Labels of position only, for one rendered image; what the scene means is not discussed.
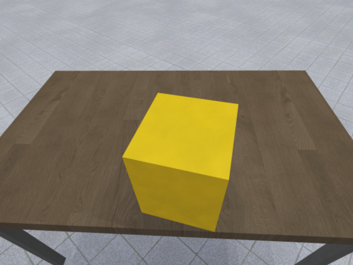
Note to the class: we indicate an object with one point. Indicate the table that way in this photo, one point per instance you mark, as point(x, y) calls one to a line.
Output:
point(291, 176)

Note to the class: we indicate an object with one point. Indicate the carton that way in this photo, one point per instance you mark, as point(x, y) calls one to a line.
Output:
point(179, 159)

